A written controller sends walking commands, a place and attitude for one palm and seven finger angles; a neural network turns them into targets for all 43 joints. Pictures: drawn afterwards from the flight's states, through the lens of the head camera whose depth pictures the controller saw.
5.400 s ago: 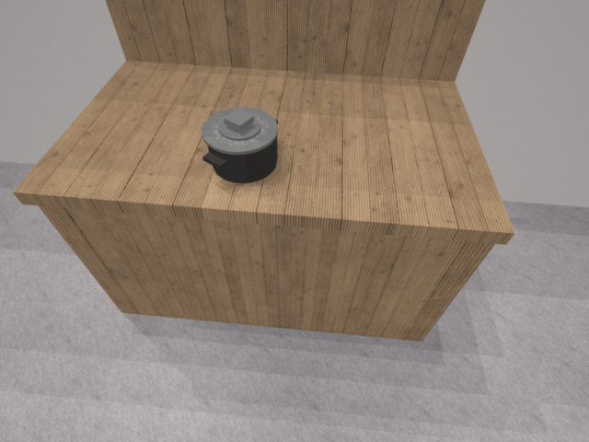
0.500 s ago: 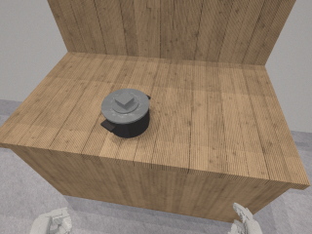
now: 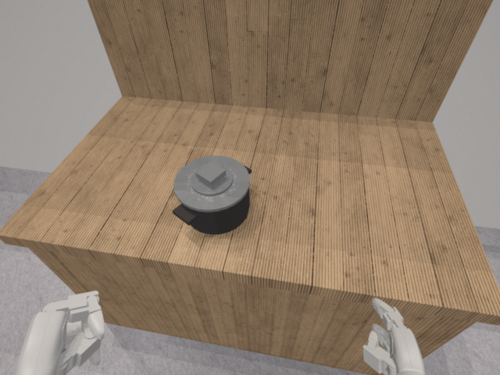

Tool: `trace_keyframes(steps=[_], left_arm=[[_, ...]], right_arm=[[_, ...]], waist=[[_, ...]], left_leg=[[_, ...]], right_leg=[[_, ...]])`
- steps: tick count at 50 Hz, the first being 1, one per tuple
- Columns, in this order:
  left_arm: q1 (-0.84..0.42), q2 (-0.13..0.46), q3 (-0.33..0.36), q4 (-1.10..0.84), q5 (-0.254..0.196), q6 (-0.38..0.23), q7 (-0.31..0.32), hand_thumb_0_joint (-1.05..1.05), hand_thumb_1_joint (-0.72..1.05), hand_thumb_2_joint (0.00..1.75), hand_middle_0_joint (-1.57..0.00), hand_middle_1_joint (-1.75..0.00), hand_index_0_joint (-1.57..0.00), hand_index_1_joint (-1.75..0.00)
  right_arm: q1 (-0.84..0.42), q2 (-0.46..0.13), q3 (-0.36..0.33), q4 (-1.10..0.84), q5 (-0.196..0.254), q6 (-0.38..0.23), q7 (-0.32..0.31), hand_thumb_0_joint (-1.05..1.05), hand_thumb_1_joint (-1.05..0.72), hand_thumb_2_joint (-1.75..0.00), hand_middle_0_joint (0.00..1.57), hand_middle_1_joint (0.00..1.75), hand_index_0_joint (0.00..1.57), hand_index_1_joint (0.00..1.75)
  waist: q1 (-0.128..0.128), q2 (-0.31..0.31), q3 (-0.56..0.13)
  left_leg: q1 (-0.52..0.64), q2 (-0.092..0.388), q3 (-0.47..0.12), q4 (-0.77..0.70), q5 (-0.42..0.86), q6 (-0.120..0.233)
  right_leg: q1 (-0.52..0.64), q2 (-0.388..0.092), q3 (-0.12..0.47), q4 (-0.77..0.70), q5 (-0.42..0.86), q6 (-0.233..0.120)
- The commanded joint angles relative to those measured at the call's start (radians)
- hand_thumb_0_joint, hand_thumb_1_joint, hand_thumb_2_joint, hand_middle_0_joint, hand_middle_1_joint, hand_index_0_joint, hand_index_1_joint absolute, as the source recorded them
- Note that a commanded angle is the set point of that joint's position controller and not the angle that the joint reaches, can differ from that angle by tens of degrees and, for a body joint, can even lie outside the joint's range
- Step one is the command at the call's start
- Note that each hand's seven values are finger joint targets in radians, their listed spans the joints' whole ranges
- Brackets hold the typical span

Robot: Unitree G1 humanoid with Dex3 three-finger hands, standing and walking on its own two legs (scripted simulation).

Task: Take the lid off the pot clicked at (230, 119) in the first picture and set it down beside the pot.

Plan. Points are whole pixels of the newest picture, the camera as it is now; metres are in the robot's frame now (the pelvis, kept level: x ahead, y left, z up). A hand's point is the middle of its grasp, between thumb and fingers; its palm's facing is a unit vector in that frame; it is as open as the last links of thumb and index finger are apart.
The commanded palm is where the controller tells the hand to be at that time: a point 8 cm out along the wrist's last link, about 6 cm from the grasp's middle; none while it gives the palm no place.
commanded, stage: raise the hand higher, near the body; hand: left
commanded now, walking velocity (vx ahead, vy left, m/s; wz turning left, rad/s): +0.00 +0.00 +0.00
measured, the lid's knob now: (210, 173) +0.51 +0.16 +0.01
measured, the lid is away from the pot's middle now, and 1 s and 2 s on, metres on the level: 0.00 0.00 0.00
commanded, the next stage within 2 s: reach forward and open the fingers in 0.14 s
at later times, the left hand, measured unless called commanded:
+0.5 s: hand (67, 317) +0.16 +0.27 +0.08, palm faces -0.14 -0.09 -0.99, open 2.9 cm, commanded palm +0.15 +0.26 +0.13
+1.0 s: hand (86, 286) +0.20 +0.26 +0.08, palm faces -0.24 -0.05 -0.97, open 7.4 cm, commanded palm +0.20 +0.26 +0.14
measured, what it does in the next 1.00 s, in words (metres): stands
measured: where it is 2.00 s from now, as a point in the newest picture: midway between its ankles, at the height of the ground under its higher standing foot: outside the picture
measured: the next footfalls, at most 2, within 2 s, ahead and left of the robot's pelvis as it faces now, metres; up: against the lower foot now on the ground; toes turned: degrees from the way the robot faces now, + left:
none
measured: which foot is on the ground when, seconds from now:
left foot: down 0.00-1.00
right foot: down 0.00-1.00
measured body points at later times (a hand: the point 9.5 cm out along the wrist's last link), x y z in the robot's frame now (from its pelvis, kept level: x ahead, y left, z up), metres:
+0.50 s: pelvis -0.02 +0.00 +0.00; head -0.02 -0.05 +0.44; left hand +0.16 +0.27 +0.13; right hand +0.19 -0.22 -0.10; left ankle -0.01 +0.11 -0.74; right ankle -0.04 -0.11 -0.74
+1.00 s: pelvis -0.04 +0.01 +0.00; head -0.03 -0.03 +0.45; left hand +0.21 +0.26 +0.13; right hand +0.15 -0.22 -0.11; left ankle -0.01 +0.11 -0.74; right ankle -0.04 -0.11 -0.74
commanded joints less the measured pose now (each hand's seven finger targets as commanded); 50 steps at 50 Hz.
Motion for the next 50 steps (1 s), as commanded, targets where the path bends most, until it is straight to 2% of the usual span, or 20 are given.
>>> trace_keyframes(steps=[1,12,13,14,17,19,21,24,26,27,30,31,35,36,38,40,41,45,46,50], left_arm=[[-0.020,0.153,0.110,-0.270,-0.006,-0.077,0.021,0.00,0.90,0.90,-1.30,-1.50,-1.30,-1.50],[-0.085,0.190,0.173,-0.338,-0.016,-0.105,0.032,0.00,0.90,0.90,-1.30,-1.50,-1.30,-1.50],[-0.144,0.403,0.110,-0.366,0.431,-0.037,0.056,0.00,0.88,0.89,-1.27,-1.49,-1.27,-1.49],[-0.147,0.312,0.110,-0.396,0.440,0.002,0.072,0.00,0.86,0.88,-1.25,-1.48,-1.25,-1.48],[-0.057,0.397,0.105,-0.303,0.702,0.093,0.069,0.00,0.78,0.90,-1.19,-1.41,-1.19,-1.41],[-0.122,0.481,0.119,-0.315,0.800,0.121,0.045,0.00,0.71,0.93,-1.18,-1.32,-1.18,-1.32],[-0.218,0.494,0.078,-0.329,0.839,0.131,0.001,0.00,0.65,0.97,-1.19,-1.18,-1.19,-1.18],[-0.236,0.546,0.083,-0.210,0.820,0.116,-0.097,0.00,0.55,1.03,-1.15,-1.07,-1.15,-1.07],[-0.275,0.532,0.054,-0.205,0.781,0.090,-0.168,0.00,0.49,1.06,-1.13,-1.00,-1.13,-1.00],[-0.306,0.598,0.102,-0.188,0.774,0.072,-0.196,0.00,0.46,1.07,-1.12,-0.97,-1.12,-0.97],[-0.388,0.652,0.144,-0.177,0.765,0.018,-0.251,0.00,0.37,1.10,-1.08,-0.86,-1.08,-0.86],[-0.404,0.610,0.111,-0.165,0.755,-0.005,-0.259,0.00,0.34,1.11,-1.07,-0.83,-1.07,-0.83],[-0.437,0.641,0.166,-0.108,0.760,-0.057,-0.248,0.00,0.24,1.12,-1.01,-0.68,-1.01,-0.68],[-0.447,0.573,0.103,-0.088,0.754,-0.060,-0.245,0.00,0.21,1.13,-1.00,-0.65,-1.00,-0.65],[-0.488,0.568,0.085,-0.085,0.758,-0.059,-0.230,0.00,0.16,1.13,-0.97,-0.58,-0.97,-0.58],[-0.540,0.633,0.128,-0.089,0.791,-0.049,-0.217,0.00,0.10,1.15,-0.95,-0.51,-0.95,-0.51],[-0.569,0.574,0.065,-0.078,0.787,-0.046,-0.217,0.00,0.07,1.15,-0.94,-0.47,-0.94,-0.47],[-0.642,0.636,0.097,-0.061,0.814,-0.030,-0.208,0.00,-0.04,1.19,-0.89,-0.33,-0.89,-0.33],[-0.661,0.560,0.022,-0.042,0.804,-0.027,-0.212,0.00,-0.07,1.20,-0.87,-0.29,-0.87,-0.29],[-0.707,0.611,0.053,-0.015,0.826,-0.012,-0.213,0.00,-0.19,1.25,-0.83,-0.15,-0.83,-0.15]], right_arm=[[-0.106,-0.090,-0.018,-0.168,0.001,-0.048,0.006,0.00,-0.90,-0.90,0.20,0.30,0.20,0.30],[-0.113,-0.096,-0.012,-0.155,0.000,-0.053,0.012,0.00,-0.90,-0.90,0.20,0.30,0.20,0.30],[-0.124,-0.174,-0.007,-0.158,-0.021,0.005,0.024,0.00,-0.90,-0.90,0.20,0.30,0.20,0.30],[-0.137,-0.136,-0.015,-0.199,-0.019,0.038,0.035,0.00,-0.90,-0.90,0.20,0.30,0.20,0.30],[-0.165,-0.155,-0.022,-0.199,-0.008,0.127,0.060,0.00,-0.90,-0.90,0.20,0.30,0.20,0.30],[-0.200,-0.166,-0.017,-0.218,-0.006,0.169,0.067,0.00,-0.90,-0.90,0.20,0.30,0.20,0.30],[-0.228,-0.160,-0.013,-0.227,0.009,0.180,0.067,0.00,-0.90,-0.90,0.20,0.30,0.20,0.30],[-0.201,-0.166,-0.015,-0.199,0.019,0.185,0.055,0.00,-0.90,-0.90,0.20,0.30,0.20,0.30],[-0.209,-0.162,-0.019,-0.212,0.028,0.175,0.049,0.00,-0.90,-0.90,0.20,0.30,0.20,0.30],[-0.193,-0.175,-0.019,-0.197,0.023,0.179,0.042,0.00,-0.90,-0.90,0.20,0.30,0.20,0.30],[-0.203,-0.177,-0.019,-0.203,0.023,0.170,0.031,0.00,-0.90,-0.90,0.20,0.30,0.20,0.30],[-0.177,-0.164,-0.020,-0.208,0.022,0.166,0.028,0.00,-0.90,-0.90,0.20,0.30,0.20,0.30],[-0.182,-0.171,-0.027,-0.200,0.021,0.167,0.033,0.00,-0.90,-0.90,0.20,0.30,0.20,0.30],[-0.160,-0.162,-0.028,-0.200,0.023,0.170,0.038,0.00,-0.90,-0.90,0.20,0.30,0.20,0.30],[-0.165,-0.172,-0.037,-0.197,0.025,0.179,0.045,0.00,-0.90,-0.90,0.20,0.30,0.20,0.30],[-0.189,-0.179,-0.033,-0.195,0.023,0.178,0.052,0.00,-0.90,-0.90,0.20,0.30,0.20,0.30],[-0.180,-0.169,-0.032,-0.201,0.027,0.176,0.054,0.00,-0.90,-0.90,0.20,0.30,0.20,0.30],[-0.197,-0.180,-0.031,-0.190,0.029,0.185,0.061,0.00,-0.90,-0.90,0.20,0.30,0.20,0.30],[-0.192,-0.166,-0.029,-0.193,0.032,0.184,0.062,0.00,-0.90,-0.90,0.20,0.30,0.20,0.30],[-0.197,-0.180,-0.029,-0.187,0.033,0.194,0.071,0.00,-0.90,-0.90,0.20,0.30,0.20,0.30]], waist=[[-0.007,0.024,-0.055],[-0.001,0.004,-0.053],[-0.003,0.045,-0.024],[0.005,0.083,-0.042],[0.036,0.029,-0.103],[0.034,0.034,-0.141],[0.015,0.067,-0.184],[0.002,-0.024,-0.168],[-0.020,-0.033,-0.149],[-0.015,-0.043,-0.151],[-0.020,-0.019,-0.130],[-0.028,-0.016,-0.129],[-0.008,0.028,-0.123],[-0.022,0.030,-0.129],[-0.021,0.029,-0.129],[-0.008,0.044,-0.155],[-0.021,0.043,-0.163],[-0.009,0.051,-0.172],[-0.023,0.049,-0.162],[-0.011,0.048,-0.168]], left_leg=[[0.094,0.020,-0.013,-0.056,0.329,0.011],[0.097,0.028,-0.015,-0.075,0.267,0.009],[-0.024,0.012,0.005,-0.040,0.286,0.019],[-0.043,0.014,0.012,-0.041,0.290,0.014],[-0.074,0.015,0.017,-0.030,0.242,0.009],[-0.070,0.009,0.012,-0.025,0.215,0.015],[-0.039,0.010,0.003,-0.024,0.206,0.022],[-0.021,-0.003,-0.007,-0.021,0.228,0.037],[-0.021,-0.007,-0.003,-0.016,0.230,0.046],[-0.016,-0.011,-0.008,-0.019,0.243,0.048],[0.012,-0.012,-0.007,-0.018,0.242,0.051],[0.007,-0.014,-0.005,-0.018,0.244,0.052],[0.028,-0.019,-0.013,-0.024,0.230,0.043],[0.021,-0.018,-0.007,-0.031,0.219,0.043],[0.021,-0.016,-0.012,-0.044,0.211,0.039],[0.030,-0.018,-0.017,-0.053,0.200,0.039],[0.024,-0.018,-0.013,-0.061,0.191,0.039],[0.038,-0.013,-0.029,-0.086,0.179,0.037],[0.033,-0.012,-0.024,-0.095,0.165,0.036],[0.047,-0.007,-0.037,-0.113,0.165,0.036]], right_leg=[[-0.051,-0.010,-0.011,-0.068,0.267,-0.002],[-0.046,-0.005,-0.006,-0.089,0.209,-0.001],[-0.152,0.018,0.031,-0.030,0.216,-0.008],[-0.135,0.009,-0.008,-0.014,0.198,-0.022],[-0.115,0.029,0.047,0.002,0.157,-0.037],[-0.102,0.019,0.071,-0.005,0.148,-0.032],[-0.090,0.009,0.064,-0.015,0.144,-0.023],[-0.093,0.001,0.057,-0.047,0.209,0.001],[-0.078,-0.007,0.054,-0.050,0.250,0.008],[-0.087,-0.007,0.054,-0.062,0.269,0.015],[-0.102,-0.007,0.058,-0.088,0.279,0.014],[-0.084,-0.013,0.042,-0.079,0.269,0.016],[-0.110,-0.005,0.047,-0.106,0.230,0.002],[-0.096,-0.009,0.031,-0.099,0.208,0.004],[-0.099,-0.008,0.030,-0.103,0.195,0.001],[-0.097,-0.001,0.041,-0.109,0.177,-0.005],[-0.074,-0.006,0.028,-0.101,0.157,-0.003],[-0.075,0.005,0.032,-0.109,0.137,-0.011],[-0.074,0.002,0.019,-0.108,0.111,-0.008],[-0.074,0.011,0.023,-0.110,0.115,-0.016]])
